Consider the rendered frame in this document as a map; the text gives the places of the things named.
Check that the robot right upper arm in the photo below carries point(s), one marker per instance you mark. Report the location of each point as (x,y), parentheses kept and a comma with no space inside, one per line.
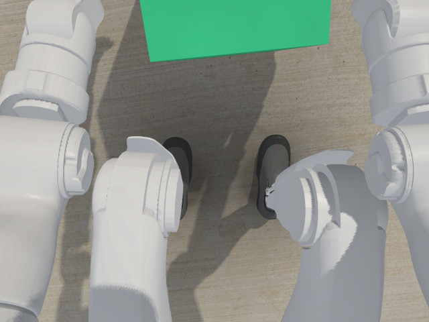
(397,170)

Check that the carton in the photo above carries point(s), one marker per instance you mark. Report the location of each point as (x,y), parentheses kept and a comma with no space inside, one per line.
(192,29)

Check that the robot left upper arm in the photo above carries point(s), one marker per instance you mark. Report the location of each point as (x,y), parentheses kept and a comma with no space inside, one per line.
(43,163)

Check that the robot right foot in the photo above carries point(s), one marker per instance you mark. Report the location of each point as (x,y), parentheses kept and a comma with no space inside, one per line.
(273,158)

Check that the left robot thigh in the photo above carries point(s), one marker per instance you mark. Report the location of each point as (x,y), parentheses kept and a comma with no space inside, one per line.
(128,258)

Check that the robot right forearm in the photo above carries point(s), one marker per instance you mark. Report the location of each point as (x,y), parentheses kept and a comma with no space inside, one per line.
(395,42)

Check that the robot left forearm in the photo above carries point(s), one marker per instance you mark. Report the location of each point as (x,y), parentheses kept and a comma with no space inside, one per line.
(54,62)

